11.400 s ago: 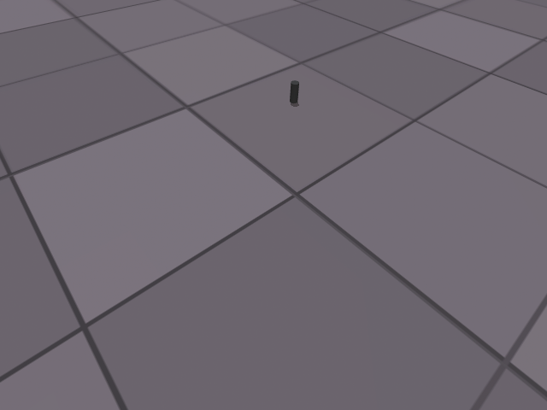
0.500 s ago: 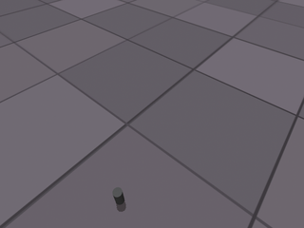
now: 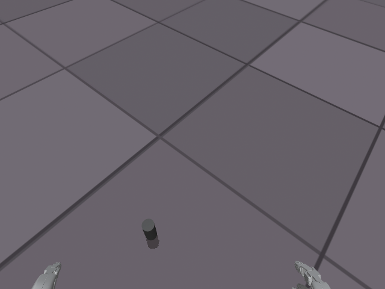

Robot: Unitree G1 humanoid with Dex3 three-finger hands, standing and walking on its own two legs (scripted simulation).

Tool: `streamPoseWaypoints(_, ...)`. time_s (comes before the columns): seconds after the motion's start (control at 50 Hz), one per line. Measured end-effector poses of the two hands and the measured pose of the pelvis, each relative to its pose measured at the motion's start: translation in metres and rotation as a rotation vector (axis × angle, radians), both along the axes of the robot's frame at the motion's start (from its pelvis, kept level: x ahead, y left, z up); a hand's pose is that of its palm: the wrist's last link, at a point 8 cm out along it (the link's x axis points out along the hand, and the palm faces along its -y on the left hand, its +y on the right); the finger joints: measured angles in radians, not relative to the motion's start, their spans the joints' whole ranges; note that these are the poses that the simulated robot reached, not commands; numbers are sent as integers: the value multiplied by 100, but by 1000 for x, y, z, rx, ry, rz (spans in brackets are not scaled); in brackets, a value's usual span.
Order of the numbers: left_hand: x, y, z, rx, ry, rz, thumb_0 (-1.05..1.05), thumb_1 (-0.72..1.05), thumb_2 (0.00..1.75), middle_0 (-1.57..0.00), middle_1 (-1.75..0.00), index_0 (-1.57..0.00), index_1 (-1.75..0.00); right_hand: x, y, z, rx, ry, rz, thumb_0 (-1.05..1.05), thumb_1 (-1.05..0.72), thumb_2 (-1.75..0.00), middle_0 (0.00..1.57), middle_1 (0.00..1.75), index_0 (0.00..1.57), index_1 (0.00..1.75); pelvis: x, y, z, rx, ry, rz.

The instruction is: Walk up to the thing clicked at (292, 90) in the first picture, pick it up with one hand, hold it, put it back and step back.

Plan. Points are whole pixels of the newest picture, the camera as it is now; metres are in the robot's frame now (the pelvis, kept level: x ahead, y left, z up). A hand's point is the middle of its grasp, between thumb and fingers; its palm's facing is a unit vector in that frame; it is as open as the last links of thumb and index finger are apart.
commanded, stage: go down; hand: left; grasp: from the side
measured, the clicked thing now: (149, 229) +0.46 +0.17 -0.67
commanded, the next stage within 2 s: none
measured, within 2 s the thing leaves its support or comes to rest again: neither
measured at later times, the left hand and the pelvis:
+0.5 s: hand out of the picture +0.14 +0.26 -0.15, palm faces +0.05 -0.94 -0.34, open 17.0 cm; pelvis +0.00 +0.01 -0.04, yaw +1 degrees
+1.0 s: hand (79, 255) +0.25 +0.30 -0.23, palm faces +0.09 -0.97 -0.22, open 17.2 cm; pelvis -0.04 +0.00 -0.15, yaw +0 degrees
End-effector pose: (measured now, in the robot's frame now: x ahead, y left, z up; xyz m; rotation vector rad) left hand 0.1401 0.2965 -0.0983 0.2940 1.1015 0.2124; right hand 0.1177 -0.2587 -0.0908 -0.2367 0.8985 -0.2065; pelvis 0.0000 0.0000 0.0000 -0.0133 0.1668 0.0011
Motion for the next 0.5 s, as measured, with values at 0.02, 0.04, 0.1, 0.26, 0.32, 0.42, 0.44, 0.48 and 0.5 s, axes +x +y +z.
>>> streamPoseWaypoints(0.02,0,0,-2,-2,-7,0,0,-27,15,-7,-8,-6,-10,4,1,0,-6,-12,4,1,-81,-87,21,30,21,30,0,1,-3,-1,6,1)
streamPoseWaypoints(0.04,0,0,-3,-4,-13,-1,0,-30,14,-7,-8,-6,-11,8,1,-1,-12,-23,8,1,-80,-87,21,30,21,30,1,1,-5,-3,13,2)
streamPoseWaypoints(0.1,0,1,-7,-8,-28,-3,0,-39,13,-7,-9,-5,-11,19,4,-2,-27,-56,20,1,-79,-87,21,30,21,30,2,3,-12,-9,30,6)
streamPoseWaypoints(0.26,-3,4,-11,-6,-33,-8,0,-49,12,-7,-10,-6,-13,41,15,-6,-43,-130,41,1,-78,-86,21,30,21,30,6,7,-27,-23,69,14)
streamPoseWaypoints(0.32,-4,4,-12,-4,-34,-4,0,-49,13,-7,-10,-6,-13,45,18,-9,-42,-149,47,1,-78,-86,21,30,21,30,7,7,-32,-28,82,17)
streamPoseWaypoints(0.42,-6,5,-14,0,-42,5,0,-49,14,-6,-10,-5,-13,46,22,-15,-40,-164,51,1,-78,-86,21,30,21,30,6,6,-39,-33,98,21)
streamPoseWaypoints(0.44,-6,5,-14,0,-44,7,0,-48,14,-6,-10,-5,-13,46,22,-16,-41,-164,50,1,-78,-86,21,30,21,30,5,6,-40,-34,100,22)
streamPoseWaypoints(0.48,-7,5,-15,1,-46,11,0,-48,15,-6,-11,-5,-13,44,22,-18,-43,-165,48,1,-78,-87,21,30,21,30,4,5,-43,-36,105,23)
streamPoseWaypoints(0.5,-8,5,-16,0,-47,14,0,-48,15,-6,-10,-5,-13,43,22,-19,-44,-165,47,1,-78,-87,21,30,21,30,4,5,-44,-37,107,24)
